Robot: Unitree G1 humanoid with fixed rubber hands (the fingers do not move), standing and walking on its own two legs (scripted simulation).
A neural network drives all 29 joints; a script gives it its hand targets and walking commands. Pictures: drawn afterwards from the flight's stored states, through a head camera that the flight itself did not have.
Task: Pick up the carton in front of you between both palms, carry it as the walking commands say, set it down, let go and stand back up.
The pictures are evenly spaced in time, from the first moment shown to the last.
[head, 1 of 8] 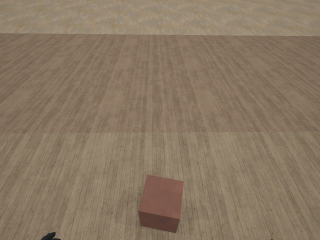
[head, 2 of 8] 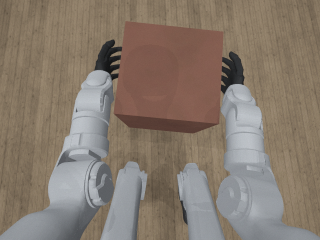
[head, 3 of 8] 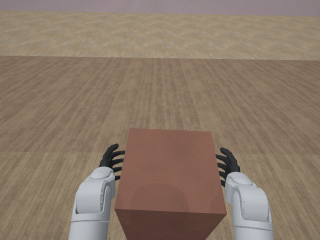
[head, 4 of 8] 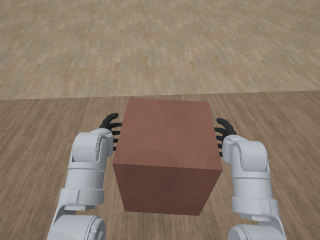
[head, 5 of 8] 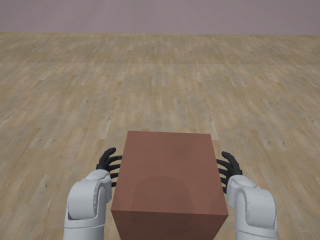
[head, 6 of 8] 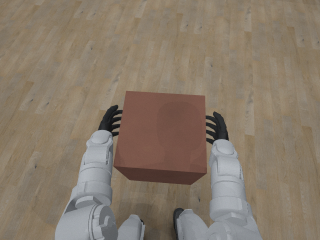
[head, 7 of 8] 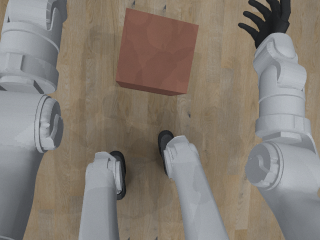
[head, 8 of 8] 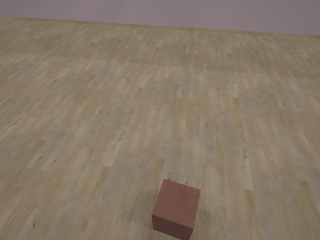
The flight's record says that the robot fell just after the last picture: no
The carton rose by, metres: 0.69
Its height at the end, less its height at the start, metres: -0.39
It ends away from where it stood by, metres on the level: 5.07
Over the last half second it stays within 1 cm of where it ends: yes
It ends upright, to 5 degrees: yes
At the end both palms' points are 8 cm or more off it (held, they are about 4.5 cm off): yes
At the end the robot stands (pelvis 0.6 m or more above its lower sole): yes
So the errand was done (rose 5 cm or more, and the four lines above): yes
